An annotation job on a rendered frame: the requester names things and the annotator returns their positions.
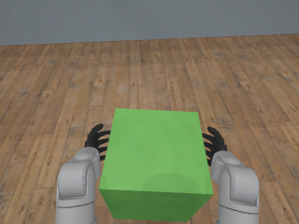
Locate left robot hand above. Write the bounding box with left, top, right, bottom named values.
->
left=84, top=123, right=111, bottom=161

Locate right robot forearm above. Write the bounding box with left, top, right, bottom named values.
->
left=210, top=150, right=260, bottom=224

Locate right robot hand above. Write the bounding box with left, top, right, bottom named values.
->
left=202, top=126, right=227, bottom=167

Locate carton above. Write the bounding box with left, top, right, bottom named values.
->
left=99, top=108, right=214, bottom=222

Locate left robot forearm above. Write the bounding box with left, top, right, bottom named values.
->
left=55, top=147, right=101, bottom=224

